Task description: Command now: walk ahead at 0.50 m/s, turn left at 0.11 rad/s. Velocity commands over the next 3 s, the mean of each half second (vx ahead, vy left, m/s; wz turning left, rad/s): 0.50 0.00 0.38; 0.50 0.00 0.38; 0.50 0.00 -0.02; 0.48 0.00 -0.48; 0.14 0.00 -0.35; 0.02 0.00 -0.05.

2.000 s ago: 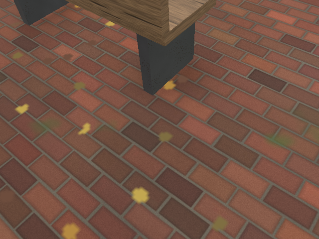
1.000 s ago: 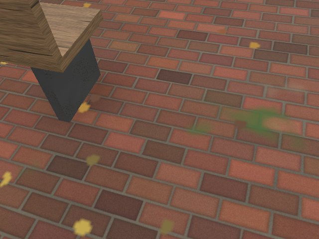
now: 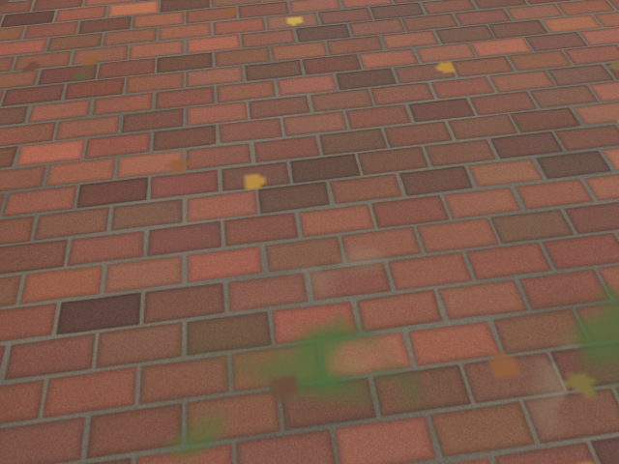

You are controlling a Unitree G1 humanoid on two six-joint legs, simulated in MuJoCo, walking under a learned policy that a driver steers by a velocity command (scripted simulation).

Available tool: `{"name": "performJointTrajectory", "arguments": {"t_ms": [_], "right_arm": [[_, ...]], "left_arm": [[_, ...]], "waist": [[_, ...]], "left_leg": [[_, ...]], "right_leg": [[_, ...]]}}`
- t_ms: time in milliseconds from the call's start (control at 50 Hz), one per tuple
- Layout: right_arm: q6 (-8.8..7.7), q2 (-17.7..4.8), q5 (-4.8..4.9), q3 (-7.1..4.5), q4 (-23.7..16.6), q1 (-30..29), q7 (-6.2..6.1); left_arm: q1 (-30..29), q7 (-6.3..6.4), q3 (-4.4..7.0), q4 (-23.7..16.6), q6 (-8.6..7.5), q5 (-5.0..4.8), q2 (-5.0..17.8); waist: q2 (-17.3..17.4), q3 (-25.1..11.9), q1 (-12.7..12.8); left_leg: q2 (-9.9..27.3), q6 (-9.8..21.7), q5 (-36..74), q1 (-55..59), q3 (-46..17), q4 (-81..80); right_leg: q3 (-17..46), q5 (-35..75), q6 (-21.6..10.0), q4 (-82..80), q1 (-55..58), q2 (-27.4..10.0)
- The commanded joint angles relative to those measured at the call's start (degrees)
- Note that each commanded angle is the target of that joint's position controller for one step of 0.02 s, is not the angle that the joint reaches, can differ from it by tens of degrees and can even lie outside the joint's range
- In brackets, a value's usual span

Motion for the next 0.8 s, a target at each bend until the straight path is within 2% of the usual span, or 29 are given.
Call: {"name": "performJointTrajectory", "arguments": {"t_ms": [20, 60, 100, 140, 180, 220, 240, 260, 280, 300, 320, 340, 360, 380, 400, 440, 480, 540, 580, 620, 680, 700, 720, 740, 760, 780, 800], "right_arm": [[-0.46, -2.3, 0.17, -0.44, -2.5, -0.1, 0.41], [-0.89, -1.3, 0.51, -0.02, -3.7, -4.2, 1.07], [-1.09, -1.3, 0.86, 0.04, -5.1, -6.8, 1.80], [-1.21, -1.5, 0.77, -0.03, -6.6, -8.8, 2.67], [-1.22, -1.8, 0.41, -0.18, -8.0, -9.2, 3.50], [-0.79, -3.6, 0.12, -1.08, -8.3, -5.5, 3.64], [-0.46, -5.5, 0.07, -2.22, -7.4, 0.2, 3.36], [-0.18, -8.3, 0.21, -3.82, -5.8, 8.6, 2.67], [0.23, -14.9, -0.02, -5.70, -5.5, 15.2, 1.72], [0.01, -13.9, 0.77, -5.08, -6.3, 14.5, 1.82], [-0.03, -9.9, 0.34, -3.88, -6.8, 14.7, 1.78], [-0.08, -8.2, 0.10, -3.51, -6.9, 12.3, 1.54], [-0.10, -7.7, -0.04, -3.32, -7.3, 9.0, 1.47], [-0.22, -6.2, -0.41, -2.83, -8.0, 6.3, 1.32], [-0.15, -5.8, -0.85, -2.60, -8.8, 4.8, 1.14], [-0.23, -6.1, -0.55, -2.70, -8.6, 3.9, 0.69], [-0.24, -7.3, -0.21, -3.06, -7.9, 4.6, -0.01], [0.43, -8.1, 0.40, -3.38, -6.8, 6.2, -0.90], [0.96, -8.4, 0.53, -3.52, -6.0, 7.8, -1.20], [1.39, -8.5, 0.83, -3.68, -5.1, 9.5, -1.27], [1.88, -7.7, 0.78, -3.55, -4.5, 9.7, -1.49], [1.97, -7.4, 0.57, -3.54, -4.3, 9.4, -1.51], [2.06, -6.4, 0.42, -3.23, -4.2, 8.9, -1.44], [1.88, -4.1, 0.09, -2.41, -4.4, 9.1, -1.22], [1.63, -0.9, -0.93, -1.11, -5.2, 11.2, -1.07], [1.10, 1.1, 0.90, -0.36, -5.9, 18.4, -1.02], [0.91, -4.6, 1.40, -1.37, -4.7, 16.1, -1.22]], "left_arm": [[-3.5, 0.71, 1.94, -2.8, -1.45, 0.30, 7.9], [-1.8, 0.91, 2.18, -1.6, -1.47, 0.23, 9.1], [0.2, 0.96, 2.48, -0.1, -1.19, -0.15, 10.0], [1.2, 1.14, 2.71, 1.1, -0.49, -0.57, 10.2], [1.1, 1.55, 2.99, 1.7, 0.44, -0.90, 10.6], [-0.3, 2.18, 3.40, 1.4, 1.33, -0.80, 12.1], [-1.0, 2.58, 3.49, 1.1, 1.90, -0.69, 12.5], [-1.2, 3.08, 3.08, 0.7, 2.22, -0.56, 11.8], [3.9, 3.21, 1.59, -1.6, 1.34, 0.55, 7.8], [5.6, 2.04, -0.03, -2.0, -0.46, 1.15, 4.2], [0.9, 0.76, 1.14, -2.8, -2.18, -0.95, 9.5], [-3.9, 0.33, 0.95, -4.5, -3.03, -2.41, 9.7], [-6.3, 0.59, 0.66, -5.3, -3.47, -1.58, 8.8], [-6.6, 1.05, 1.11, -5.2, -3.18, -0.35, 9.2], [-5.6, 1.15, 1.24, -5.2, -2.61, 0.11, 9.1], [-3.6, 1.43, 1.03, -4.5, -1.54, 0.73, 7.9], [-5.6, 1.81, 0.53, -4.9, -0.86, 0.92, 6.5], [-12.3, 1.67, -0.22, -6.1, -0.99, 0.74, 4.7], [-16.2, 1.21, -0.38, -6.8, -1.39, 0.21, 4.4], [-18.6, 0.80, -0.06, -7.4, -1.84, -0.38, 5.2], [-18.0, 0.28, 1.03, -7.3, -2.59, -0.74, 7.5], [-16.2, 0.21, 1.38, -6.8, -2.87, -0.76, 8.0], [-12.5, 0.31, 1.90, -5.7, -3.18, -0.56, 8.4], [-7.4, 0.64, 2.71, -4.8, -3.52, 0.15, 10.0], [0.4, 0.96, 3.49, -4.2, -3.57, 1.00, 13.1], [5.5, 0.40, 4.82, -1.1, -2.62, 0.64, 16.7], [4.9, 0.01, 3.66, -1.6, -2.50, -1.06, 11.3]], "waist": [[-5.6, 1.2, -0.5], [-5.1, 2.4, 1.6], [-4.6, 3.5, 2.9], [-4.2, 4.0, 3.5], [-4.6, 3.3, 2.8], [-6.7, -0.7, 0.1], [-7.1, -4.7, -3.2], [-5.5, -9.6, -7.7], [4.6, -17.7, -7.6], [12.3, -24.9, -5.2], [6.7, -23.4, -8.1], [2.7, -15.4, -7.8], [-2.9, -8.7, -5.6], [-3.5, -6.4, -3.5], [-1.8, -5.3, -2.0], [-0.5, -4.7, -0.6], [-0.5, -3.4, -0.8], [1.0, -2.5, -3.2], [1.9, -2.6, -5.0], [2.5, -2.5, -5.8], [4.1, -2.8, -4.7], [5.0, -2.9, -3.8], [5.2, -3.9, -1.8], [4.3, -8.0, 0.6], [-3.0, -16.0, 2.7], [-22.0, -20.0, 0.3], [-14.6, -14.8, 2.2]], "left_leg": [[-0.4, -0.1, 12.0, 3.0, 0.2, -9.6], [-2.0, 0.7, 16.0, 4.0, 1.2, -15.9], [-2.9, 1.9, 15.9, 2.1, 0.8, -19.7], [-3.5, 3.4, 13.1, -1.0, 0.7, -22.2], [-4.6, 5.1, 7.6, -1.8, 1.9, -23.4], [-8.1, 7.2, 1.1, 4.9, 5.4, -23.2], [-10.7, 8.5, -0.5, 12.6, 7.2, -23.3], [-12.1, 10.4, 2.4, 25.9, 6.5, -25.1], [0.6, 17.9, 2.9, 48.4, -14.7, -24.5], [10.1, 26.5, -4.8, 61.6, -43.6, -34.7], [9.6, 23.7, -12.0, 61.5, -42.2, -38.2], [7.6, 21.2, -11.4, 54.3, -34.2, -38.9], [5.5, 20.0, -5.1, 44.8, -28.2, -39.8], [3.7, 19.2, 1.7, 38.6, -23.9, -40.6], [2.4, 19.4, 6.2, 34.3, -22.2, -41.7], [1.1, 20.0, 12.0, 29.9, -18.8, -43.2], [-0.5, 19.6, 15.0, 26.5, -15.2, -43.7], [-4.1, 16.3, 10.9, 24.1, -11.5, -42.8], [-4.5, 14.8, 7.4, 23.9, -12.2, -41.9], [-3.4, 14.3, 4.7, 26.1, -15.2, -40.3], [-1.0, 13.1, 2.5, 31.8, -20.3, -36.0], [-0.3, 12.6, 3.6, 32.7, -21.1, -34.4], [-1.3, 11.7, 6.2, 32.8, -20.6, -31.6], [-4.1, 10.0, 9.0, 31.3, -18.1, -24.2], [-7.9, 7.9, -1.6, 23.6, -13.9, -8.6], [-15.2, 4.1, -25.3, 4.1, -7.2, 8.3], [-11.6, 3.7, -25.2, -2.8, -9.5, 14.6]], "right_leg": [[3.2, 13.4, -7.7, -8.9, -4.5, -13.5], [1.5, 11.7, -6.9, -9.8, -2.9, -14.6], [0.8, 11.7, -6.7, -9.5, 1.9, -16.7], [0.1, 14.2, -6.0, -7.4, 8.0, -18.6], [-0.6, 21.3, -4.9, -3.9, 12.9, -20.0], [-2.4, 41.0, -3.1, 3.9, 14.8, -19.6], [-3.9, 49.9, -1.9, 12.5, 14.3, -18.4], [-6.1, 49.2, 0.2, 25.4, 8.2, -16.0], [-6.9, 27.0, 3.5, 47.0, -12.2, -10.4], [2.3, -21.3, 6.0, 63.1, -29.3, 0.9], [9.9, -20.1, 4.7, 66.2, -35.7, -3.0], [8.7, -16.0, 3.9, 63.4, -37.6, -5.6], [7.6, -12.7, 3.7, 57.5, -37.2, -7.8], [7.4, -10.3, 4.0, 52.6, -33.7, -9.7], [7.3, -9.2, 4.6, 50.9, -30.6, -10.1], [6.3, -8.1, 6.7, 46.6, -28.5, -10.4], [5.1, -4.2, 8.7, 40.3, -28.4, -9.8], [4.4, 8.4, 9.9, 26.5, -25.4, -7.7], [4.1, 14.0, 9.9, 19.6, -22.2, -5.7], [5.0, 14.5, 9.4, 15.9, -21.1, -4.8], [6.6, 10.1, 7.4, 11.8, -19.6, -4.8], [6.1, 8.4, 6.2, 11.3, -17.7, -5.1], [4.8, 8.7, 4.7, 8.9, -12.8, -5.0], [6.2, 8.2, 2.3, 8.6, -3.6, -7.5], [16.9, 6.6, -2.2, 10.3, 11.3, -17.4], [42.9, -8.4, -11.3, 3.8, 25.2, -27.1], [46.3, -20.8, -10.3, 0.6, 22.8, -27.1]]}}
